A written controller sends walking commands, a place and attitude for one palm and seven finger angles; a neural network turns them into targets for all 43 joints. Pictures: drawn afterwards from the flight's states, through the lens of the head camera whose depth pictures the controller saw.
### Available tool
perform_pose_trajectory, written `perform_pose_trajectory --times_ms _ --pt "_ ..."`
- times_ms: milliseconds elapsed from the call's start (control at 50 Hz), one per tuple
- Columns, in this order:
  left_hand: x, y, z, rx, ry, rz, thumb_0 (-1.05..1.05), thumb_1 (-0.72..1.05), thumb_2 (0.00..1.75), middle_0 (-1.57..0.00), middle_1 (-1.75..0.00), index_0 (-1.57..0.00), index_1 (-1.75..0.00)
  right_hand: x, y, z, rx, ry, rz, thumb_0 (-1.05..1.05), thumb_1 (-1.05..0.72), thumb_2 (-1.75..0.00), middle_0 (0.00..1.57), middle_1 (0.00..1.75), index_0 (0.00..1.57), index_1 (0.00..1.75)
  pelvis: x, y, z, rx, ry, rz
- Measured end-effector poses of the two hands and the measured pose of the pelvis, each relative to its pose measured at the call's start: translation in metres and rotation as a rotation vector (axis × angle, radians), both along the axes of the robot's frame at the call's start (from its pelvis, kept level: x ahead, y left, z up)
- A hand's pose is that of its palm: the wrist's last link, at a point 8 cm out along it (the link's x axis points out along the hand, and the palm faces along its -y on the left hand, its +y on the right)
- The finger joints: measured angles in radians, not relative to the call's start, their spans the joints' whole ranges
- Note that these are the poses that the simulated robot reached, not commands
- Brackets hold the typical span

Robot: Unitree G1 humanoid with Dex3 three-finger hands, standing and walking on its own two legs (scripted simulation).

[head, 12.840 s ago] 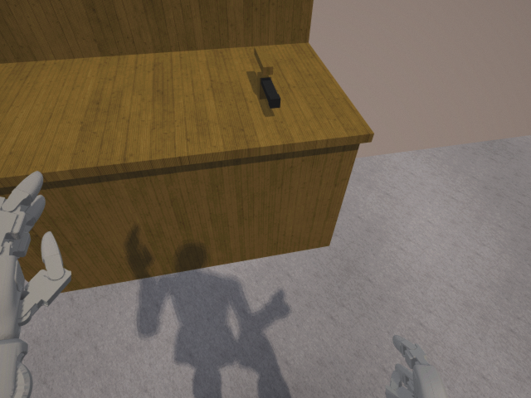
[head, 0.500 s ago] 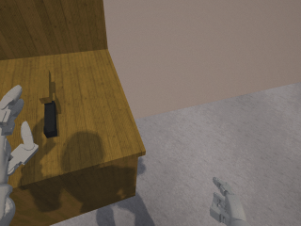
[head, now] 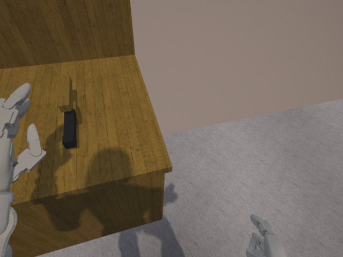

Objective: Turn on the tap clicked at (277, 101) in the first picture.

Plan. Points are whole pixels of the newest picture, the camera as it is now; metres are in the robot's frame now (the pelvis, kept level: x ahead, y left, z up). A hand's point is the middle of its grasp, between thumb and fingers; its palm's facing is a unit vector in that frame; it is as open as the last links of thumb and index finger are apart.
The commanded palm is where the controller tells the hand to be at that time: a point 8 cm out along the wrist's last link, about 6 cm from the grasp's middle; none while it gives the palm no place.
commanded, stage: turn the palm inward beside the body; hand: left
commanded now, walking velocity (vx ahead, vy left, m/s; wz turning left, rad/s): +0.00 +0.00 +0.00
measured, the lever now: (69, 141) +0.37 +0.32 +0.00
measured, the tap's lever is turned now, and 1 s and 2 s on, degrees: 0 0 0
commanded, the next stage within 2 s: none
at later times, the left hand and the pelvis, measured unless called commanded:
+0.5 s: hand (65, 165) +0.23 +0.22 +0.15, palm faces +0.52 -0.79 -0.31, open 7.5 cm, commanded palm +0.17 +0.25 +0.16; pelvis +0.02 -0.06 -0.01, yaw +3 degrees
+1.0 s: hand (74, 178) +0.22 +0.21 +0.13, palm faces +0.51 -0.83 -0.22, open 7.5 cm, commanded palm +0.16 +0.24 +0.14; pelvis +0.03 -0.05 -0.02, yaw +3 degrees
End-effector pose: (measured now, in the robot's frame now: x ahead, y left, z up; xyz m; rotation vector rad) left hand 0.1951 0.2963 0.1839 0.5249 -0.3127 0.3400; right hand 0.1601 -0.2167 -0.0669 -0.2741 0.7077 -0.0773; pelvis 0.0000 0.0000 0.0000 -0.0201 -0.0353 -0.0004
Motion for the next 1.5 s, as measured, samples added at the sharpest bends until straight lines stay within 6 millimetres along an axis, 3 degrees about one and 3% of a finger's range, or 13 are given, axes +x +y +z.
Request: perform_pose_trajectory --times_ms 60,100,200,280,400,700,900,1220,1500 --pt "0.009 0.016 0.016 -0.077 -0.054 0.042 0.02 0.88 0.90 -0.21 -0.30 -0.21 -0.30 -0.002 0.000 -0.010 0.023 0.019 0.067 0.02 -0.91 -0.89 0.20 0.30 0.20 0.30 -0.004 -0.006 -0.002 0.015 -0.007 0.007" --pt "0.010 0.016 0.015 -0.170 -0.051 0.064 0.02 0.89 0.90 -0.21 -0.30 -0.21 -0.30 -0.001 -0.002 -0.013 0.049 0.014 0.068 0.02 -0.91 -0.89 0.20 0.30 0.20 0.30 -0.003 -0.008 -0.002 0.018 -0.013 0.000" --pt "0.005 -0.020 -0.021 -0.192 0.117 0.073 0.02 0.90 0.90 -0.20 -0.30 -0.20 -0.30 0.008 -0.015 -0.013 0.073 -0.037 0.057 0.02 -0.90 -0.89 0.20 0.31 0.20 0.30 -0.004 -0.019 -0.004 0.030 -0.022 0.003" --pt "-0.009 -0.043 -0.034 -0.193 0.110 0.074 0.02 0.89 0.90 -0.20 -0.30 -0.20 -0.30 0.018 -0.029 -0.013 0.055 -0.069 0.062 0.02 -0.90 -0.89 0.20 0.31 0.20 0.30 -0.004 -0.032 -0.008 0.030 -0.016 0.008" --pt "-0.018 -0.040 -0.024 -0.186 0.008 0.174 0.02 0.89 0.90 -0.21 -0.30 -0.21 -0.30 0.034 -0.048 -0.021 0.024 -0.051 0.088 0.02 -0.91 -0.89 0.20 0.30 0.20 0.30 0.006 -0.051 -0.012 0.018 -0.009 0.035" --pt "-0.008 -0.054 -0.037 -0.249 0.124 0.173 0.02 0.89 0.90 -0.20 -0.30 -0.20 -0.30 0.072 -0.072 -0.031 0.030 -0.051 0.060 0.02 -0.91 -0.89 0.20 0.30 0.20 0.30 0.045 -0.064 -0.015 0.040 0.057 0.041" --pt "-0.019 -0.056 -0.044 -0.291 0.110 0.183 0.02 0.89 0.90 -0.20 -0.30 -0.20 -0.30 0.073 -0.062 -0.033 0.031 -0.062 0.068 0.02 -0.91 -0.89 0.20 0.30 0.20 0.30 0.043 -0.058 -0.019 0.033 0.060 0.048" --pt "-0.043 -0.053 -0.053 -0.366 0.109 0.195 0.02 0.89 0.90 -0.20 -0.30 -0.20 -0.30 0.045 -0.024 -0.024 0.051 -0.122 0.104 0.02 -0.91 -0.89 0.20 0.30 0.20 0.30 0.013 -0.041 -0.018 0.017 0.017 0.041" --pt "-0.070 -0.052 -0.061 -0.421 0.123 0.224 0.02 0.89 0.90 -0.20 -0.30 -0.20 -0.30 0.032 -0.014 -0.017 0.039 -0.160 0.131 0.02 -0.90 -0.89 0.20 0.31 0.20 0.30 -0.004 -0.033 -0.018 0.009 -0.009 0.048"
